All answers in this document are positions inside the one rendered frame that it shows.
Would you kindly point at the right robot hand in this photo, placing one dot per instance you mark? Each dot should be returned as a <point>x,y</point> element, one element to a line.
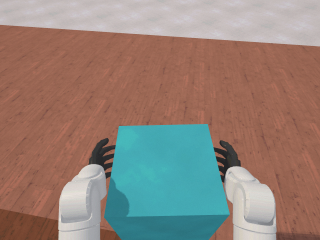
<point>231,158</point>

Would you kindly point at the carton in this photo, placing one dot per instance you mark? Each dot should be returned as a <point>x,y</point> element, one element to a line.
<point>165,184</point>

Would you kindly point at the robot right forearm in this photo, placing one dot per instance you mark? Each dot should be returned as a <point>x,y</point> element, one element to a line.
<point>254,206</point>

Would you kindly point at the robot left forearm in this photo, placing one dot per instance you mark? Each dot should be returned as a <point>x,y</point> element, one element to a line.
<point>80,205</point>

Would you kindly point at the left robot hand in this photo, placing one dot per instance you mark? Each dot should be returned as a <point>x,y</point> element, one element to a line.
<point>98,158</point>

